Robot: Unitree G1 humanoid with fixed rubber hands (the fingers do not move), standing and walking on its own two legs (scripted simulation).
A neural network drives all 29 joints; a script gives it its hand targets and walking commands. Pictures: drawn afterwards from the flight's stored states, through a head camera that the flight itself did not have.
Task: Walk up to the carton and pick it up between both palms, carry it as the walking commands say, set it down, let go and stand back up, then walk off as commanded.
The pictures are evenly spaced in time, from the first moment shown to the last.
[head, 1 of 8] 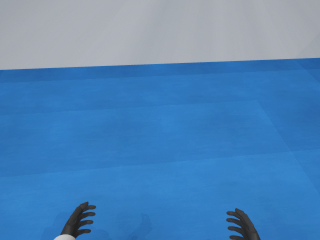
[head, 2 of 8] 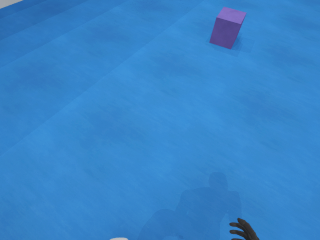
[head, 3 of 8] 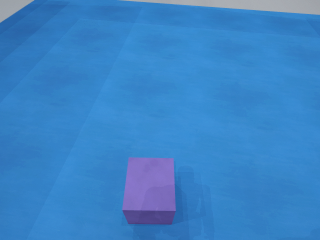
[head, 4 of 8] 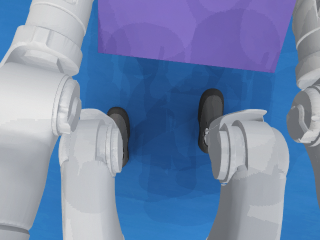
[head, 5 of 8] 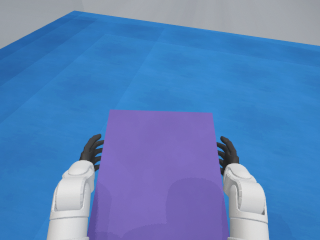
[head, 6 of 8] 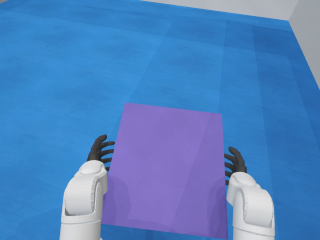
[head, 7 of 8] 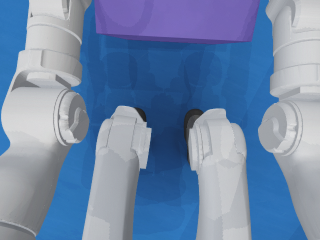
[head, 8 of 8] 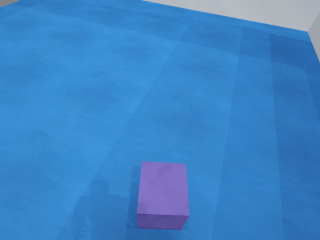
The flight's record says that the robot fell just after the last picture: no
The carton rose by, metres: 0.65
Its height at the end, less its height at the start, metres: +0.00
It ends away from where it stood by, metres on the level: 1.45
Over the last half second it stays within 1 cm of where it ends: yes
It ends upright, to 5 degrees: yes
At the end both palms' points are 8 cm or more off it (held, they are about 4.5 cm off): yes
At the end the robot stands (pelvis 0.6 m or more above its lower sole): yes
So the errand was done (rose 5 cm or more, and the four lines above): yes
